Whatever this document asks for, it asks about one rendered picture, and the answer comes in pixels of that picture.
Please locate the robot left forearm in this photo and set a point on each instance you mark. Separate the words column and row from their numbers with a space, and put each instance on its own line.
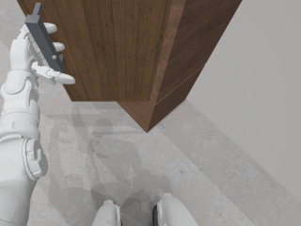
column 20, row 116

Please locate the robot right shin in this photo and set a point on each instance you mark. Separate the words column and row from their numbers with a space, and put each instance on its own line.
column 167, row 195

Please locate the cupboard door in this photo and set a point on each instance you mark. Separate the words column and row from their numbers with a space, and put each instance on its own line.
column 112, row 47

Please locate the left robot upper arm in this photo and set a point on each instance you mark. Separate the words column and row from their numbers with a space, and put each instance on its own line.
column 22, row 163

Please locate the left robot hand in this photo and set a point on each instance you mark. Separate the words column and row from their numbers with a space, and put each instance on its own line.
column 23, row 55

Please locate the robot left thigh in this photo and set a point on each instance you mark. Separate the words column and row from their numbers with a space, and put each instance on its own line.
column 108, row 215

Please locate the handle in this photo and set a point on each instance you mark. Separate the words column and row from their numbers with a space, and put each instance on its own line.
column 41, row 36

